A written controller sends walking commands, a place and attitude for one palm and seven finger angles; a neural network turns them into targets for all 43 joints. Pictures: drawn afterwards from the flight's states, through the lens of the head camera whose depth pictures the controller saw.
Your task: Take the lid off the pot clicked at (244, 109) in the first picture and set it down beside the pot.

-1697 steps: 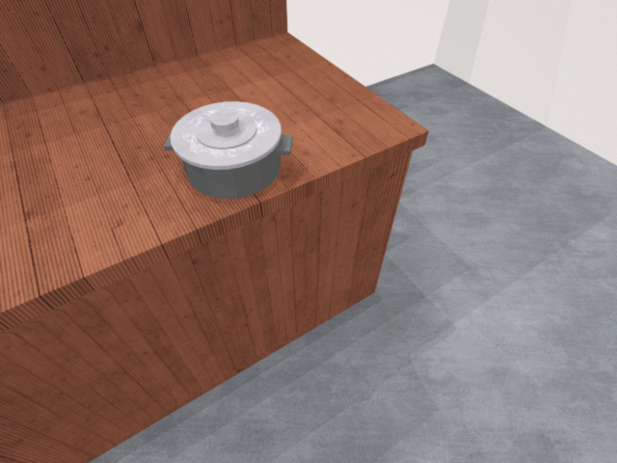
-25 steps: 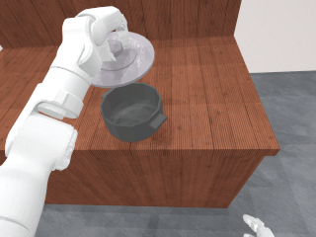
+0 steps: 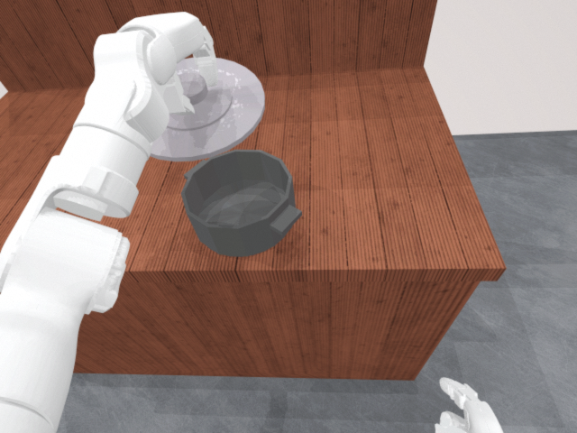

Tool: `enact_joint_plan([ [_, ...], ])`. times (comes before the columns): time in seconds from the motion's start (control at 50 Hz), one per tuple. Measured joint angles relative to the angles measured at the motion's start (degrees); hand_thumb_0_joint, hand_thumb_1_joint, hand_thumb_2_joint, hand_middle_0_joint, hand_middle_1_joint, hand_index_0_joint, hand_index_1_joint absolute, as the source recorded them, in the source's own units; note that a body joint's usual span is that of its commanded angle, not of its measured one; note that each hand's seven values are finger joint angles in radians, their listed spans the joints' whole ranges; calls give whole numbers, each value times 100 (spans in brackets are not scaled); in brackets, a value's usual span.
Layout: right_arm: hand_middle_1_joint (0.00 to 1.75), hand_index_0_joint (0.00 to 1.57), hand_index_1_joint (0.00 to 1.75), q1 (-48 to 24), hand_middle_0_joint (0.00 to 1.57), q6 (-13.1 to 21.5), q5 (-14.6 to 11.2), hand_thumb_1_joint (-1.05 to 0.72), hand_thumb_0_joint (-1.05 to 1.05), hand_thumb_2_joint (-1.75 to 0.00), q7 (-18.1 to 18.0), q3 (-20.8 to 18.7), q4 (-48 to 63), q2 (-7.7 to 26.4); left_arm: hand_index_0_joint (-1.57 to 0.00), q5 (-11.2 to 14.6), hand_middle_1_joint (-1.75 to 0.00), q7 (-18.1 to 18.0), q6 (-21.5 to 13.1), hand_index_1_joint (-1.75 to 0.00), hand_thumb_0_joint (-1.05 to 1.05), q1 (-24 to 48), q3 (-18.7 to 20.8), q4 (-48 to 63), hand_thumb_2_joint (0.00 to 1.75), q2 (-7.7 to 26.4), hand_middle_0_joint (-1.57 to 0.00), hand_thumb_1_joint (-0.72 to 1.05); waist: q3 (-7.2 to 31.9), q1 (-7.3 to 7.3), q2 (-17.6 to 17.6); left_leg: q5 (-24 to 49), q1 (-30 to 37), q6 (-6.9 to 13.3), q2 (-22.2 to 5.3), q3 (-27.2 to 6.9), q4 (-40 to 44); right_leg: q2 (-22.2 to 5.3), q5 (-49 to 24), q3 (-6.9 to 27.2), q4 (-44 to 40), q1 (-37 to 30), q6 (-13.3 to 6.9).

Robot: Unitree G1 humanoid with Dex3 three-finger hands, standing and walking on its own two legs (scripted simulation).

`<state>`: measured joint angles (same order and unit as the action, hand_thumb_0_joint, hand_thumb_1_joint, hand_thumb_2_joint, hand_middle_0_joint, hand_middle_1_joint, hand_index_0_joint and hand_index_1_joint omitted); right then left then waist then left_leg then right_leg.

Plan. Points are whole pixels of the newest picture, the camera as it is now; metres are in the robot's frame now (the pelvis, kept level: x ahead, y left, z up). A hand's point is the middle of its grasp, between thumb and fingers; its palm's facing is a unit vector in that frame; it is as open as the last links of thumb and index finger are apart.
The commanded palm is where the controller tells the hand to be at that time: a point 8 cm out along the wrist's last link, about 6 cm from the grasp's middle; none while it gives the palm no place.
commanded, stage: move the lid sideways beside the pot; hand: left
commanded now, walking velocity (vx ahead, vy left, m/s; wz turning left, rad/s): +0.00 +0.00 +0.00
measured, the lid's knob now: (187, 89) +0.50 +0.13 +0.24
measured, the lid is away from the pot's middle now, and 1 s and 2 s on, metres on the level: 0.03 0.17 0.24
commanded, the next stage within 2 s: lower the lid onto the table in 1.82 s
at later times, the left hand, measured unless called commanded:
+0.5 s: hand (133, 93) +0.48 +0.19 +0.25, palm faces -0.21 -0.04 -0.98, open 8.0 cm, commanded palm +0.45 +0.20 +0.32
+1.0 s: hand (78, 104) +0.46 +0.26 +0.25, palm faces -0.23 -0.05 -0.97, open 8.0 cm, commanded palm +0.45 +0.26 +0.32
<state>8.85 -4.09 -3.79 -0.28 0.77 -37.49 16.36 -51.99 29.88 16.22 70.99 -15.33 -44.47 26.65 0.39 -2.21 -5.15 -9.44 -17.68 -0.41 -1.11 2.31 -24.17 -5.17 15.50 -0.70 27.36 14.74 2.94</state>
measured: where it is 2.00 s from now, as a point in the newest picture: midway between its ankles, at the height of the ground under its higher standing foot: outside the picture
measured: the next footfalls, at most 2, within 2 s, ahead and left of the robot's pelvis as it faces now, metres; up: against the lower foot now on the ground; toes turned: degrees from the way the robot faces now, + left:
none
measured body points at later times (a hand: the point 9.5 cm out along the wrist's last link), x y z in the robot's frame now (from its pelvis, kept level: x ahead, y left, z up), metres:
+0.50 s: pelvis +0.00 +0.01 +0.00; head +0.04 -0.02 +0.45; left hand +0.48 +0.19 +0.30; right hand +0.12 -0.25 -0.13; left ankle +0.03 +0.13 -0.74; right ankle -0.02 -0.15 -0.74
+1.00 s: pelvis +0.00 +0.02 +0.00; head +0.05 -0.01 +0.45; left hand +0.47 +0.26 +0.30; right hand +0.13 -0.25 -0.12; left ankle +0.03 +0.13 -0.74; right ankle -0.02 -0.15 -0.74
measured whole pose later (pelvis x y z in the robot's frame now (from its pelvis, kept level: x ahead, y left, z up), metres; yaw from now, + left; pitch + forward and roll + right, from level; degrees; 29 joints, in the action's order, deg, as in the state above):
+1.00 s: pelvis +0.00 +0.02 +0.00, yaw +1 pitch +5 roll -1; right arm 10.9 -8.0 -5.3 0.2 0.2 -36.3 17.4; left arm -52.3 34.6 9.2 66.8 -8.9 -43.1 41.4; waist -0.8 -3.0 -3.6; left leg -11.0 -21.0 0.6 -1.0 1.2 -27.3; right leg -5.1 14.3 -1.7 25.0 15.0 3.4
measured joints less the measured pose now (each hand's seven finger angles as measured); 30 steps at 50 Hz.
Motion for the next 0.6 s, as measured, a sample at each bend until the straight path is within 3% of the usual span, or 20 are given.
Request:
enact_joint_plan([
  [0.14,30,20,30,97,20,-106,-55,-91,1,-90,-29,12,-81,54,-67,51,-94,180,-40,-90,0,44,14,-299,80,192,-67,16,10,-36,69,-50,-26,16,-5,-34,-74,6,14,-33,-7,-26,8],
  [0.24,30,20,30,237,20,-54,-32,-91,1,-90,-49,-65,-35,78,-67,36,-94,203,-228,-90,0,-116,-51,124,80,375,-67,16,-55,-44,94,-62,-48,12,-9,-54,-105,13,-16,-53,-68,-55,5],
  [0.34,30,20,30,250,20,-103,-47,-91,1,-90,-43,-33,-72,89,-67,68,-94,209,-358,-90,0,-108,253,-53,80,489,-67,16,-53,-109,114,-80,-65,34,-3,-27,-108,5,-37,-27,-112,-46,25],
  [0.44,30,20,30,315,20,-121,-48,-91,1,-90,2,-72,-24,73,-67,-58,-94,194,-351,-90,0,-176,260,78,80,655,-67,16,-82,-99,94,-85,-105,48,0,-14,-116,4,-65,-15,-160,-28,25],
  [0.6,30,20,30,291,20,-196,-79,-91,1,-90,23,-57,6,44,-67,-26,-94,338,-394,-90,0,-289,382,139,80,886,-67,16,-67,-92,100,-119,-151,74,15,-29,-161,-10,-70,-32,-198,-30,50],
])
